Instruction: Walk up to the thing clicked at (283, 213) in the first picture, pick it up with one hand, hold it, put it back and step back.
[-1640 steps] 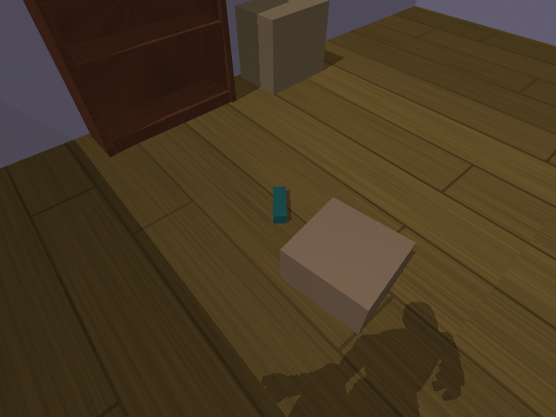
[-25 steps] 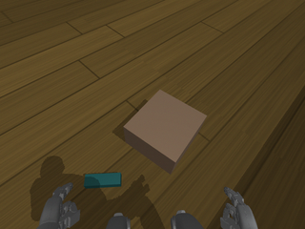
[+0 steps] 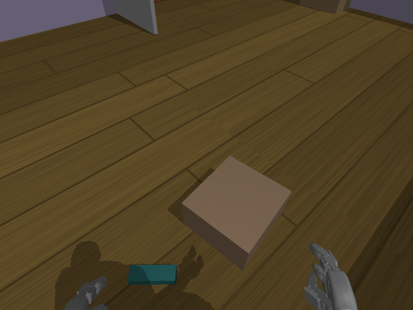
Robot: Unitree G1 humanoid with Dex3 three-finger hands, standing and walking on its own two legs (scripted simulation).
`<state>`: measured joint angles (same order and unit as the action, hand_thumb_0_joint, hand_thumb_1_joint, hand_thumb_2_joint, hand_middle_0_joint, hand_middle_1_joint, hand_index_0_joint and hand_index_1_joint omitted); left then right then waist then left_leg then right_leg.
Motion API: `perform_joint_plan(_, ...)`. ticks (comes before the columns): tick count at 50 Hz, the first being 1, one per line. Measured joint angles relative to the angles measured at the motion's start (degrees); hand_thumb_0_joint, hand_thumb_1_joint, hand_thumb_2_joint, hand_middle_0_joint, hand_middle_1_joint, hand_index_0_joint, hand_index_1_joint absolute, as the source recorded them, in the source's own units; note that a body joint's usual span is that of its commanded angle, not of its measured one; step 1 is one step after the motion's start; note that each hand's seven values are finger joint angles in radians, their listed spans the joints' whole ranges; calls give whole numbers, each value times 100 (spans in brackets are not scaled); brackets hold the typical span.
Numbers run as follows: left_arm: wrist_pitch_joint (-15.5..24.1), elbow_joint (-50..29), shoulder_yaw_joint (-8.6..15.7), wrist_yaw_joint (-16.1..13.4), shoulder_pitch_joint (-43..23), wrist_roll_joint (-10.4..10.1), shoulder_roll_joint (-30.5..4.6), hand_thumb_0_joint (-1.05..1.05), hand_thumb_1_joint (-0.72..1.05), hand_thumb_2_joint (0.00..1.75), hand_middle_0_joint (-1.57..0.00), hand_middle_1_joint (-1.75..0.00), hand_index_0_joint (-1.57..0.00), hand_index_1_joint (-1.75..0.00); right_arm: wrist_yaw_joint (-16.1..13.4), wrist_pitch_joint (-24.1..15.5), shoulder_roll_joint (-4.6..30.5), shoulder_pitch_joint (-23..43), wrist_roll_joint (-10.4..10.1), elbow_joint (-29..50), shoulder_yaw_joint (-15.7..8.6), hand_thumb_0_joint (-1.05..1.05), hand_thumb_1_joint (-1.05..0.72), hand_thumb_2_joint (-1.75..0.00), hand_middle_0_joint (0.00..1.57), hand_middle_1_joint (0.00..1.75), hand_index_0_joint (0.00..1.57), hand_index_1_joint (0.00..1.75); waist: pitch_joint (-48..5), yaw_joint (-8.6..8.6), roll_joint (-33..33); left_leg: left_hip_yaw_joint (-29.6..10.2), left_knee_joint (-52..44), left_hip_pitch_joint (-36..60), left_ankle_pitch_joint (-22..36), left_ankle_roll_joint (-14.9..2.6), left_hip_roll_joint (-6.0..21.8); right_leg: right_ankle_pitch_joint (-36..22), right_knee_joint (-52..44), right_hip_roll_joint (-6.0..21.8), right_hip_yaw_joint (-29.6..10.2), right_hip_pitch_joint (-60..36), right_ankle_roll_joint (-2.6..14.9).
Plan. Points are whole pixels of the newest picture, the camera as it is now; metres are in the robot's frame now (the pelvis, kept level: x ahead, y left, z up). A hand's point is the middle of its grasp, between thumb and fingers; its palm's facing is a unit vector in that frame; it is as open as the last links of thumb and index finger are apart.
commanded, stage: home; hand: left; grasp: from above
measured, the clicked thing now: (153, 274) +0.44 +0.22 -0.69
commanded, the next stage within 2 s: stand in 1.72 s
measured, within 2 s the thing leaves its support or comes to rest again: neither
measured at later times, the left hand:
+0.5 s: hand out of the picture +0.15 +0.17 -0.05, palm faces +0.04 -0.98 -0.20, open 7.4 cm
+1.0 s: hand out of the picture +0.16 +0.17 -0.05, palm faces +0.04 -0.98 -0.20, open 7.4 cm
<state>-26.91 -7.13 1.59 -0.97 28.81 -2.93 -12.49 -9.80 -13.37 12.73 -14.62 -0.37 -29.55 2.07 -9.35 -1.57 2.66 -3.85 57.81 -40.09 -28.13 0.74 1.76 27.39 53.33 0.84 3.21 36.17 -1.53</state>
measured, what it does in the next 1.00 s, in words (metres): stands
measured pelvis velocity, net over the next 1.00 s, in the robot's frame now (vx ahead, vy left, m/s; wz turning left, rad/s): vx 0.00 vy -0.01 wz -0.01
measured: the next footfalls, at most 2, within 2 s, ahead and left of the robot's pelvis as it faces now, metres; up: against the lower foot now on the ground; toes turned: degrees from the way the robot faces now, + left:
none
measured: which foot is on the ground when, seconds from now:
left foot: down 0.00-1.00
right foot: down 0.00-1.00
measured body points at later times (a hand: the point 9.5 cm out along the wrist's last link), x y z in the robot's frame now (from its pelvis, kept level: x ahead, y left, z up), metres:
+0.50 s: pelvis -0.01 -0.01 +0.00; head +0.01 +0.00 +0.45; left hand +0.15 +0.22 -0.03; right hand +0.15 -0.25 -0.07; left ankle +0.01 +0.12 -0.68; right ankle -0.01 -0.14 -0.68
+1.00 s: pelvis +0.00 -0.01 +0.00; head +0.02 -0.01 +0.45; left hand +0.15 +0.22 -0.03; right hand +0.16 -0.26 -0.07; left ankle +0.01 +0.12 -0.68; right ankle -0.01 -0.14 -0.68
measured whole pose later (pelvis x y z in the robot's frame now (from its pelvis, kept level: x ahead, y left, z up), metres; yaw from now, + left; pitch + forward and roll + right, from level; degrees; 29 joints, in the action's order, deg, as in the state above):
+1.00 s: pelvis +0.00 -0.01 +0.00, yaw +0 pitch +10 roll -2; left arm -26.4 -7.2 1.6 -0.8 28.8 -3.4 -12.7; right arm -10.3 -14.2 13.0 -16.0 -0.4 -31.4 1.5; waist -9.0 -1.8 3.0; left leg -3.7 58.1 -40.4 -28.2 1.4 2.2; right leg 27.8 54.6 0.4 2.9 37.1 -0.9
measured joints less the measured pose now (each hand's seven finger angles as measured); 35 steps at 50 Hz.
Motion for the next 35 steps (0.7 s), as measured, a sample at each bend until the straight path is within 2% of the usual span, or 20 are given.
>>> perform_joint_plan(35,20,35,5,18,-18,-30,0,1,90,89,-20,-30,-20,-30,-36,-70,27,-151,-15,-140,-47,1,-90,-90,20,30,20,30,51,-41,25,19,-4,-7,68,53,43,-40,80,-43,-29,66,53)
